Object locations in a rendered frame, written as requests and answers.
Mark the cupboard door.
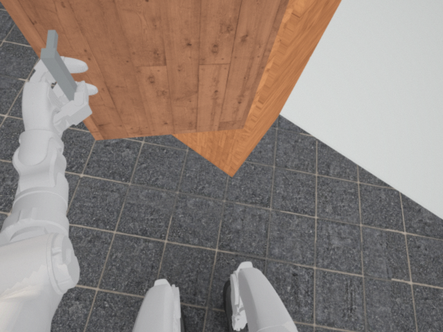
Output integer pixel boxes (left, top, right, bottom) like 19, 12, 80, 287
0, 0, 289, 140

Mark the robot left hand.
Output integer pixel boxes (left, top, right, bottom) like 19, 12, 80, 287
21, 56, 98, 139

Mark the robot left upper arm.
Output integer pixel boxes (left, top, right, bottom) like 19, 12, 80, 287
0, 232, 80, 332

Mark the left robot forearm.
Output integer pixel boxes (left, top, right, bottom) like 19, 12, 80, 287
0, 129, 69, 245

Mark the right robot foot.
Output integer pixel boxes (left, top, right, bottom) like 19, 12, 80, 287
223, 280, 246, 332

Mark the robot left thigh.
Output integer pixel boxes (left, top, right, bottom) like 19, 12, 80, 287
132, 284, 181, 332

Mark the handle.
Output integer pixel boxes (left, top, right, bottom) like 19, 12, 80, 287
40, 30, 77, 101

